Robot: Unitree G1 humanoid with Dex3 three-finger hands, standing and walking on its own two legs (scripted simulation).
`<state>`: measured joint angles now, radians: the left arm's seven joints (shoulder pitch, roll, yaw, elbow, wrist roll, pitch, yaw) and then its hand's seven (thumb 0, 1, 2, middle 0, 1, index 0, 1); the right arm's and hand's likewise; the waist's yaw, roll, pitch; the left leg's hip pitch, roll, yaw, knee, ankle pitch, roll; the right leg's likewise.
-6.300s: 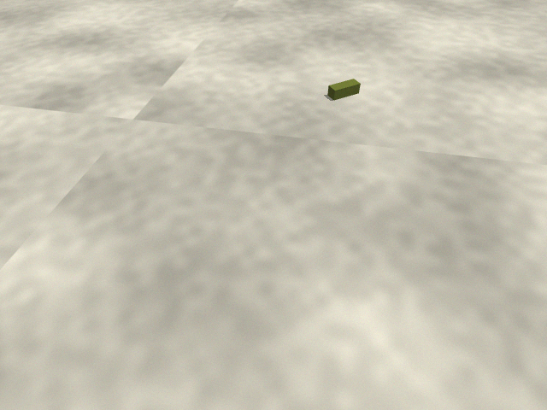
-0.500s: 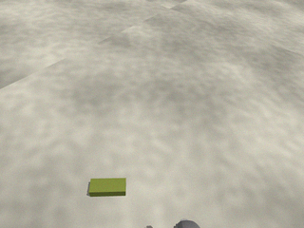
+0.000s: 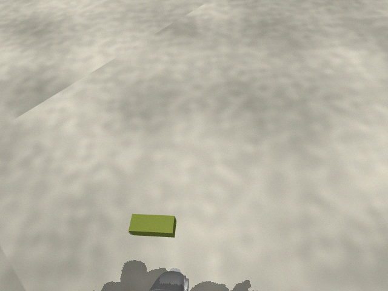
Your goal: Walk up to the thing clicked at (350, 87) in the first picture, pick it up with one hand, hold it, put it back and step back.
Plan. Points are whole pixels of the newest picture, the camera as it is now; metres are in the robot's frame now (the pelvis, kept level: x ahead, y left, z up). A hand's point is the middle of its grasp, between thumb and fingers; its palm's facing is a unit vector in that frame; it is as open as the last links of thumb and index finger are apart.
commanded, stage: walk up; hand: left
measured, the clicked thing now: (153, 225) +0.47 +0.29 -0.71
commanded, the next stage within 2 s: stand in 1.60 s
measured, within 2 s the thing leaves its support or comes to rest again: neither
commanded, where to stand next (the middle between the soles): +0.07 +0.05 m, yaw -1 degrees
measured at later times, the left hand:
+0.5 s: hand out of the picture +0.07 +0.32 -0.15, palm faces +0.02 -0.92 -0.40, open 7.4 cm
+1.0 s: hand out of the picture +0.10 +0.31 -0.12, palm faces +0.00 -0.93 -0.37, open 7.4 cm
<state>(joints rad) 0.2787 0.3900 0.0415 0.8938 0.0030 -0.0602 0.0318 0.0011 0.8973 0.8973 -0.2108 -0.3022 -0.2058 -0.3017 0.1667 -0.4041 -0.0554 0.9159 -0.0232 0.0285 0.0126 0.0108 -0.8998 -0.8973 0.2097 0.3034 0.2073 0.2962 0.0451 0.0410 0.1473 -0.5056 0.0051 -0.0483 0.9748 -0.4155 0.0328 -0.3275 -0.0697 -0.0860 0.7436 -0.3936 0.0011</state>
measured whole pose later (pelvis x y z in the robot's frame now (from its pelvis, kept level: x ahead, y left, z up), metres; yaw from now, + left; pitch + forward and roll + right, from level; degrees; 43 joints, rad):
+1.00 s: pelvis +0.01 +0.04 +0.03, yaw +1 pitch -2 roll +0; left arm 0.07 0.37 -0.01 1.13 0.00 -0.03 0.00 0.00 0.90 0.90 -0.21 -0.30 -0.20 -0.30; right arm 0.01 -0.36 -0.03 1.13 0.01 0.01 0.02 0.01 -0.90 -0.90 0.21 0.30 0.21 0.30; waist 0.01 0.01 0.07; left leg -0.17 0.01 0.04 0.44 -0.23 0.01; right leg -0.20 -0.05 0.01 0.42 -0.18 0.05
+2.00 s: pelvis +0.03 +0.04 +0.03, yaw +0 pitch -2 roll +0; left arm 0.09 0.35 0.00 1.13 0.01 -0.01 -0.01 0.00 0.90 0.90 -0.21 -0.30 -0.20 -0.30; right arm 0.07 -0.34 -0.02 1.15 -0.01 -0.01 0.01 0.01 -0.90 -0.90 0.21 0.30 0.21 0.30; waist -0.01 -0.01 0.04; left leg -0.09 0.02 0.04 0.32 -0.19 -0.01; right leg -0.13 -0.04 0.02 0.32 -0.15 0.04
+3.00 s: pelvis +0.04 +0.02 +0.03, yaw +1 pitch -2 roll +0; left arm 0.10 0.35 0.00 1.13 0.01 -0.01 -0.01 0.00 0.90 0.90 -0.21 -0.30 -0.20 -0.30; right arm 0.10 -0.35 -0.01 1.15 -0.01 -0.01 0.01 0.01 -0.90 -0.90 0.21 0.30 0.20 0.30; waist 0.00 0.00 0.05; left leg -0.08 0.04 0.03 0.31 -0.19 -0.03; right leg -0.12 -0.02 0.00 0.32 -0.16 0.02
